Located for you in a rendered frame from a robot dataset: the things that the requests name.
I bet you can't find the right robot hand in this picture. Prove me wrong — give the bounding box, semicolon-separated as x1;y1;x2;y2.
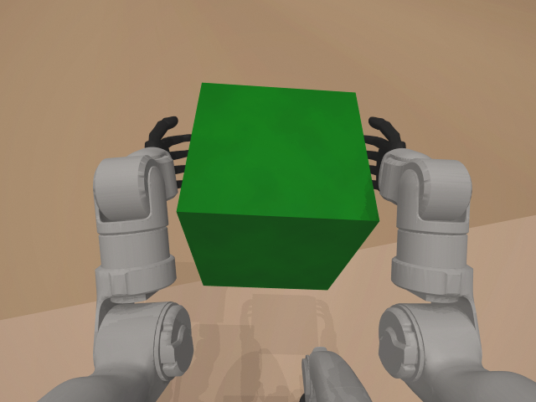
363;117;406;190

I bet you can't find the right robot forearm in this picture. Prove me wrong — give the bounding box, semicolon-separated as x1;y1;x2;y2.
379;148;482;352

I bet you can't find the left robot forearm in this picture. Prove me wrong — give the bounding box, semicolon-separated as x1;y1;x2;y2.
93;147;178;366

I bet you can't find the right robot upper arm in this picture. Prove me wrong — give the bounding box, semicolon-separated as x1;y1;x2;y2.
379;303;536;402

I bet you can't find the left robot upper arm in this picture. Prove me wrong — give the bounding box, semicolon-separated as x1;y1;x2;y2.
37;301;193;402

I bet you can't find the carton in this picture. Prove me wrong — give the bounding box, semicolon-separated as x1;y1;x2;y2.
177;83;379;290

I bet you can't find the robot right thigh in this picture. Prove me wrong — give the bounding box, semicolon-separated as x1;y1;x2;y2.
301;351;373;402

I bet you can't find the left robot hand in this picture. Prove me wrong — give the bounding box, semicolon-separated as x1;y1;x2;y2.
145;116;192;188

